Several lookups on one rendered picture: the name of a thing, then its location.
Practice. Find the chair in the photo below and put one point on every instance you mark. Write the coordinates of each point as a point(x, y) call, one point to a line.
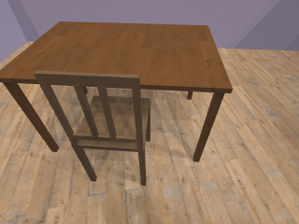
point(110, 122)

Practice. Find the table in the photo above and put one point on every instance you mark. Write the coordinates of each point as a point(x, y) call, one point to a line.
point(167, 57)

